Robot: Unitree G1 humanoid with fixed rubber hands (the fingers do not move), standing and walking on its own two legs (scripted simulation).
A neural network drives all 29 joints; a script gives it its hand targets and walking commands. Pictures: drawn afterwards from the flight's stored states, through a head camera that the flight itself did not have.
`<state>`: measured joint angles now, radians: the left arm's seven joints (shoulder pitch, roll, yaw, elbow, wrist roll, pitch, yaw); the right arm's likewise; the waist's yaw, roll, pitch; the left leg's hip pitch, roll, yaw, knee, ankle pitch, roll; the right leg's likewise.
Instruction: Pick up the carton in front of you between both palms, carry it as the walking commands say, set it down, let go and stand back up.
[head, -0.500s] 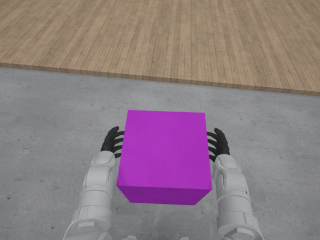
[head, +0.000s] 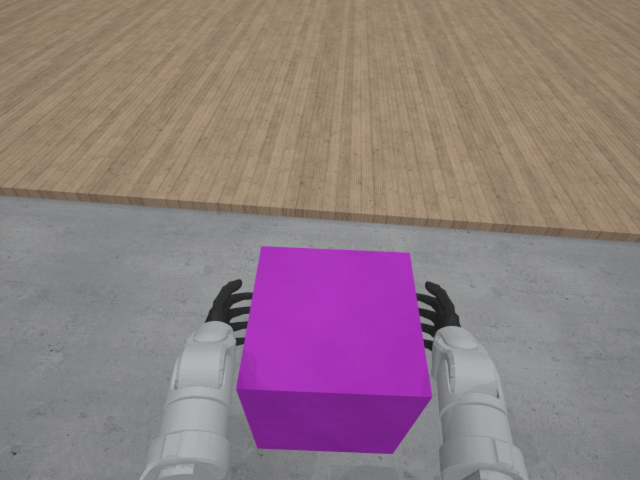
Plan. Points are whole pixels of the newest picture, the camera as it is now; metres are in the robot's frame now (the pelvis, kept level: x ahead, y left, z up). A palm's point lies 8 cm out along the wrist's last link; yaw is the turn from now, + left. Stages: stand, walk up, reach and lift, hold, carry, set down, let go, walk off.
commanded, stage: reach and lift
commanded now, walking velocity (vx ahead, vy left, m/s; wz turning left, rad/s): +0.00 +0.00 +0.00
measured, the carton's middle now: (330, 355) +0.31 +0.00 -0.05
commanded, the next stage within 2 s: hold in 0.70 s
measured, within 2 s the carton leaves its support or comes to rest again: neither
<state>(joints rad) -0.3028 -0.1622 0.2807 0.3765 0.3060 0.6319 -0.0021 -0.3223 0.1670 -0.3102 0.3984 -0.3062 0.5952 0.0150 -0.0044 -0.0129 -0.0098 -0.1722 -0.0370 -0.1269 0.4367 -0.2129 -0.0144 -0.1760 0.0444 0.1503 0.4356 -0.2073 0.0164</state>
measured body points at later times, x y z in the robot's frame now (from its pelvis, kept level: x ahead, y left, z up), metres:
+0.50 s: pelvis +0.01 +0.00 +0.00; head -0.02 +0.00 +0.45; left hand +0.31 +0.15 +0.03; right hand +0.32 -0.15 +0.04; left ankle +0.02 +0.13 -0.74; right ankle +0.02 -0.13 -0.74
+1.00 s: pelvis +0.01 +0.00 +0.01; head -0.03 +0.00 +0.45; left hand +0.31 +0.15 +0.04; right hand +0.32 -0.15 +0.05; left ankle +0.02 +0.13 -0.74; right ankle +0.02 -0.13 -0.74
